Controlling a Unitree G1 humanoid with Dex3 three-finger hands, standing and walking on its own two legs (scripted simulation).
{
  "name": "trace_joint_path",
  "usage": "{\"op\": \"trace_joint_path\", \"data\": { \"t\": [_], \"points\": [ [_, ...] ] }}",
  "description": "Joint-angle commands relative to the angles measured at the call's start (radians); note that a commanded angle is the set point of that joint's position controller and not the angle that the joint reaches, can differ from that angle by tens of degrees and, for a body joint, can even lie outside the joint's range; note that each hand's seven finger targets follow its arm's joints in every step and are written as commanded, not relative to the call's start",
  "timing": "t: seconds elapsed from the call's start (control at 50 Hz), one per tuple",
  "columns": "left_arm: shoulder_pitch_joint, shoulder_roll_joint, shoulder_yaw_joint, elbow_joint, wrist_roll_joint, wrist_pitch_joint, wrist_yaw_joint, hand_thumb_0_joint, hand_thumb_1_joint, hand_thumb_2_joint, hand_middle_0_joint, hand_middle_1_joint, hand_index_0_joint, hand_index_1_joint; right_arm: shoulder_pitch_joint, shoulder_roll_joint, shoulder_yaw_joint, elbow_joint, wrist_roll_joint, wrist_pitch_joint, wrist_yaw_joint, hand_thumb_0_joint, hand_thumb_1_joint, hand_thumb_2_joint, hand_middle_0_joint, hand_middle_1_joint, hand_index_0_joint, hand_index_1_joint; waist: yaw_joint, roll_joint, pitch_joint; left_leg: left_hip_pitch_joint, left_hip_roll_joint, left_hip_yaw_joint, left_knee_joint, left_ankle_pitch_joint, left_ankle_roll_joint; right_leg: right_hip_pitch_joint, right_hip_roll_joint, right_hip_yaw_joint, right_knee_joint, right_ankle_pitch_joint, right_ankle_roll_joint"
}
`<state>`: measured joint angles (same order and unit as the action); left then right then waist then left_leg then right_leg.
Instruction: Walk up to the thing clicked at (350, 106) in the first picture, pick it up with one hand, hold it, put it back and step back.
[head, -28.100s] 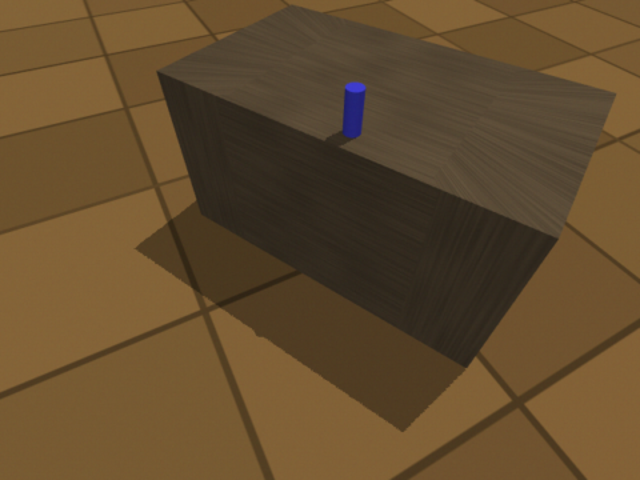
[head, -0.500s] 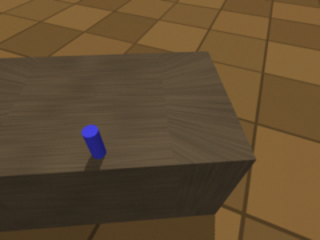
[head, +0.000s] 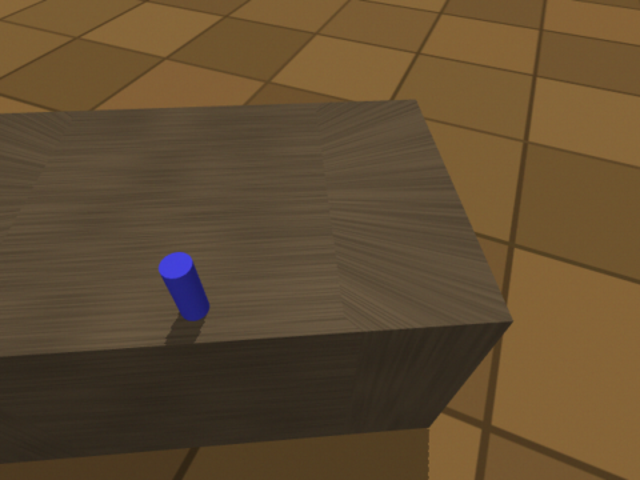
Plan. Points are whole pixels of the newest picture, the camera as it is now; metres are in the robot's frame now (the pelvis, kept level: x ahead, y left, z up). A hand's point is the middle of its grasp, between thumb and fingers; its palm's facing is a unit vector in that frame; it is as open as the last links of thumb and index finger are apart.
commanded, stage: stand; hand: left
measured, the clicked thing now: (186, 288) +0.42 +0.22 -0.07
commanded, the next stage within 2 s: step back in 0.56 s
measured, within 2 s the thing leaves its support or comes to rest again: neither
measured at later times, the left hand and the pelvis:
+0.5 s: hand out of the picture +0.08 +0.25 -0.16, palm faces -0.03 -0.94 -0.34, open 7.4 cm; pelvis +0.00 +0.00 +0.00, yaw +0 degrees
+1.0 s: hand out of the picture +0.06 +0.28 -0.18, palm faces -0.06 -0.93 -0.37, open 7.4 cm; pelvis -0.08 +0.02 -0.03, yaw +0 degrees
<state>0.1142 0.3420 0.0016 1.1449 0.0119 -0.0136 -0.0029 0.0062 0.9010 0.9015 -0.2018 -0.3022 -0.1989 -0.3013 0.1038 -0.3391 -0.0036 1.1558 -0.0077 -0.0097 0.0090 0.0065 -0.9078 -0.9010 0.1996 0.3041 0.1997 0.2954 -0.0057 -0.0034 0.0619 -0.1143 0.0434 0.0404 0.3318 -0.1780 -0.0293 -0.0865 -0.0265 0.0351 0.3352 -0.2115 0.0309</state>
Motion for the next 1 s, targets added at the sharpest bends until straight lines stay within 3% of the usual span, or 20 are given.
{"op": "trace_joint_path", "data": {
  "t": [0.0, 0.08, 0.2, 0.28, 0.4, 0.52, 0.54, 0.58, 0.62, 0.68, 0.74, 0.76, 0.78, 0.8, 0.86, 0.9, 0.92, 0.94, 0.96, 0.98],
  "points": [
    [-0.026, 0.213, 0.038, -0.054, -0.005, -0.015, 0.018, 0.000, 0.899, 0.900, -0.200, -0.300, -0.200, -0.300, -0.022, -0.220, -0.042, -0.051, -0.003, -0.017, -0.020, 0.000, -0.900, -0.900, 0.200, 0.300, 0.200, 0.300, -0.003, 0.018, -0.093, 0.056, 0.096, -0.070, -0.035, 0.151, 0.041, -0.024, -0.105, 0.063, -0.053, 0.214, -0.041],
    [-0.031, 0.221, 0.039, -0.055, -0.002, -0.016, 0.018, 0.000, 0.900, 0.900, -0.200, -0.300, -0.200, -0.300, -0.028, -0.210, -0.042, -0.056, -0.002, -0.015, -0.018, 0.000, -0.900, -0.900, 0.200, 0.300, 0.200, 0.300, -0.005, -0.017, -0.069, 0.052, 0.096, -0.077, -0.043, 0.111, 0.039, -0.051, -0.097, 0.057, -0.062, 0.159, -0.041],
    [-0.030, 0.218, 0.039, -0.063, -0.004, -0.019, 0.018, 0.000, 0.900, 0.900, -0.200, -0.300, -0.200, -0.300, -0.029, -0.216, -0.043, -0.060, -0.001, -0.019, -0.017, 0.000, -0.900, -0.900, 0.200, 0.300, 0.200, 0.300, -0.003, 0.005, -0.106, 0.074, 0.099, -0.070, -0.028, 0.195, 0.039, -0.028, -0.104, 0.059, -0.049, 0.247, -0.044],
    [-0.031, 0.215, 0.038, -0.064, -0.005, -0.017, 0.018, 0.000, 0.900, 0.900, -0.200, -0.300, -0.200, -0.300, -0.029, -0.216, -0.045, -0.062, -0.002, -0.016, -0.018, 0.000, -0.900, -0.900, 0.200, 0.300, 0.200, 0.300, -0.005, 0.002, -0.090, 0.056, 0.095, -0.069, -0.037, 0.154, 0.039, -0.032, -0.099, 0.053, -0.056, 0.213, -0.042],
    [-0.028, 0.218, 0.039, -0.068, -0.003, -0.019, 0.019, 0.000, 0.900, 0.900, -0.200, -0.300, -0.200, -0.300, -0.030, -0.212, -0.044, -0.066, 0.000, -0.019, -0.018, 0.000, -0.900, -0.900, 0.200, 0.300, 0.200, 0.300, -0.004, -0.005, -0.104, 0.076, 0.101, -0.071, -0.029, 0.207, 0.039, -0.026, -0.103, 0.052, -0.043, 0.263, -0.043],
    [-0.028, 0.214, 0.037, -0.067, -0.005, -0.016, 0.017, 0.000, 0.900, 0.900, -0.200, -0.300, -0.200, -0.300, -0.030, -0.213, -0.043, -0.064, -0.002, -0.015, -0.015, 0.000, -0.900, -0.900, 0.200, 0.300, 0.200, 0.300, -0.004, 0.007, -0.061, 0.039, 0.093, -0.071, -0.048, 0.117, 0.038, -0.046, -0.099, 0.057, -0.071, 0.170, -0.041],
    [-0.035, 0.282, 0.074, -0.109, -0.018, -0.002, 0.018, 0.000, 0.900, 0.900, -0.200, -0.300, -0.200, -0.300, -0.063, -0.269, -0.067, -0.083, 0.007, 0.001, -0.015, 0.000, -0.900, -0.900, 0.200, 0.300, 0.200, 0.300, 0.000, -0.001, 0.041, -0.017, 0.086, -0.101, 0.041, 0.286, 0.067, -0.134, -0.072, 0.073, 0.032, 0.359, -0.052],
    [-0.017, 0.261, 0.076, -0.140, -0.021, 0.005, 0.023, 0.000, 0.900, 0.900, -0.200, -0.300, -0.200, -0.300, -0.026, -0.266, -0.073, -0.109, 0.019, 0.009, -0.015, 0.000, -0.900, -0.900, 0.200, 0.300, 0.200, 0.300, -0.009, 0.024, -0.074, 0.015, 0.112, -0.095, 0.089, 0.427, 0.100, -0.089, -0.059, 0.037, 0.127, 0.408, -0.065],
    [0.003, 0.244, 0.078, -0.169, -0.021, 0.013, 0.023, 0.000, 0.900, 0.900, -0.200, -0.300, -0.200, -0.300, -0.024, -0.272, -0.087, -0.140, 0.022, 0.016, -0.016, 0.000, -0.900, -0.900, 0.200, 0.300, 0.200, 0.300, -0.006, 0.044, -0.162, 0.045, 0.132, -0.097, 0.137, 0.475, 0.137, -0.091, -0.037, 0.015, 0.211, 0.382, -0.078],
    [0.010, 0.247, 0.080, -0.211, -0.014, 0.026, 0.022, 0.000, 0.900, 0.900, -0.200, -0.300, -0.200, -0.300, -0.045, -0.278, -0.100, -0.186, 0.020, 0.035, -0.018, 0.000, -0.900, -0.900, 0.200, 0.300, 0.200, 0.300, 0.001, 0.050, -0.168, -0.029, 0.111, -0.087, 0.221, 0.347, 0.157, -0.128, -0.053, 0.055, 0.255, 0.339, -0.113],
    [0.006, 0.311, 0.100, -0.250, -0.007, 0.032, 0.019, 0.000, 0.900, 0.900, -0.200, -0.300, -0.200, -0.300, -0.057, -0.240, -0.098, -0.228, 0.019, 0.050, -0.015, 0.000, -0.900, -0.900, 0.200, 0.300, 0.200, 0.300, 0.016, -0.059, -0.137, -0.114, -0.010, -0.047, 0.406, 0.093, 0.100, -0.186, -0.172, 0.203, 0.149, 0.378, -0.213],
    [-0.016, 0.341, 0.109, -0.267, 0.001, 0.033, 0.021, 0.000, 0.900, 0.900, -0.200, -0.300, -0.200, -0.300, -0.045, -0.223, -0.097, -0.233, 0.017, 0.056, -0.013, 0.000, -0.900, -0.900, 0.200, 0.300, 0.200, 0.300, 0.019, -0.161, -0.118, -0.134, -0.090, -0.014, 0.540, -0.102, 0.073, -0.227, -0.261, 0.304, 0.066, 0.393, -0.274],
    [-0.031, 0.364, 0.114, -0.289, 0.018, 0.030, 0.023, 0.000, 0.900, 0.900, -0.200, -0.300, -0.200, -0.300, -0.041, -0.221, -0.101, -0.251, 0.010, 0.064, -0.010, 0.000, -0.900, -0.900, 0.200, 0.300, 0.200, 0.300, 0.024, -0.227, -0.094, -0.194, -0.118, -0.060, 0.693, -0.397, 0.069, -0.251, -0.332, 0.381, 0.025, 0.395, -0.332],
    [-0.049, 0.365, 0.117, -0.305, 0.030, 0.026, 0.024, 0.000, 0.900, 0.900, -0.200, -0.300, -0.200, -0.300, -0.005, -0.220, -0.103, -0.251, 0.009, 0.067, -0.009, 0.000, -0.900, -0.900, 0.200, 0.300, 0.200, 0.300, 0.010, -0.208, -0.094, -0.208, -0.102, -0.140, 0.764, -0.431, 0.073, -0.263, -0.329, 0.350, 0.050, 0.381, -0.343],
    [-0.127, 0.311, 0.106, -0.346, 0.033, 0.030, 0.032, 0.000, 0.900, 0.900, -0.200, -0.300, -0.200, -0.300, 0.085, -0.235, -0.110, -0.242, 0.024, 0.053, -0.012, 0.000, -0.900, -0.900, 0.200, 0.300, 0.200, 0.300, -0.022, -0.203, -0.111, -0.206, -0.091, -0.116, 0.698, -0.373, 0.064, -0.222, -0.233, 0.222, 0.128, 0.378, -0.274],
    [-0.101, 0.302, 0.108, -0.364, 0.031, 0.036, 0.036, 0.000, 0.900, 0.900, -0.200, -0.300, -0.200, -0.300, 0.125, -0.234, -0.105, -0.244, 0.007, 0.043, -0.015, 0.000, -0.900, -0.900, 0.200, 0.300, 0.200, 0.300, -0.013, -0.216, -0.143, -0.220, -0.052, -0.092, 0.444, -0.334, 0.064, -0.096, -0.225, 0.232, 0.196, 0.411, -0.232],
    [-0.098, 0.296, 0.105, -0.372, 0.020, 0.045, 0.035, 0.000, 0.900, 0.900, -0.200, -0.300, -0.200, -0.300, 0.142, -0.226, -0.106, -0.242, -0.006, 0.035, -0.017, 0.000, -0.900, -0.900, 0.200, 0.300, 0.200, 0.300, -0.024, -0.191, -0.150, -0.171, -0.048, -0.070, 0.256, -0.232, 0.067, -0.076, -0.201, 0.206, 0.256, 0.402, -0.199],
    [-0.094, 0.287, 0.098, -0.373, 0.006, 0.057, 0.030, 0.000, 0.900, 0.900, -0.200, -0.300, -0.200, -0.300, 0.160, -0.221, -0.111, -0.233, -0.020, 0.025, -0.019, 0.000, -0.900, -0.900, 0.200, 0.300, 0.200, 0.300, -0.040, -0.112, -0.133, -0.099, -0.055, -0.051, 0.083, -0.025, 0.060, -0.119, -0.146, 0.161, 0.339, 0.345, -0.160],
    [-0.045, 0.227, 0.085, -0.383, -0.003, 0.065, 0.029, 0.000, 0.900, 0.900, -0.200, -0.300, -0.200, -0.300, 0.124, -0.279, -0.129, -0.255, -0.044, 0.018, -0.024, 0.000, -0.900, -0.900, 0.200, 0.300, 0.200, 0.300, -0.006, 0.071, -0.118, -0.006, 0.084, -0.269, 0.025, 0.220, 0.081, -0.269, -0.020, 0.102, 0.493, 0.135, -0.099],
    [-0.016, 0.181, 0.080, -0.380, -0.002, 0.066, 0.036, 0.000, 0.900, 0.900, -0.200, -0.300, -0.200, -0.300, 0.086, -0.361, -0.140, -0.276, -0.052, 0.014, -0.022, 0.000, -0.900, -0.900, 0.200, 0.300, 0.200, 0.300, 0.026, 0.214, -0.077, 0.083, 0.239, -0.465, 0.046, 0.512, 0.124, -0.498, 0.148, 0.086, 0.589, -0.385, -0.059]
  ]
}}
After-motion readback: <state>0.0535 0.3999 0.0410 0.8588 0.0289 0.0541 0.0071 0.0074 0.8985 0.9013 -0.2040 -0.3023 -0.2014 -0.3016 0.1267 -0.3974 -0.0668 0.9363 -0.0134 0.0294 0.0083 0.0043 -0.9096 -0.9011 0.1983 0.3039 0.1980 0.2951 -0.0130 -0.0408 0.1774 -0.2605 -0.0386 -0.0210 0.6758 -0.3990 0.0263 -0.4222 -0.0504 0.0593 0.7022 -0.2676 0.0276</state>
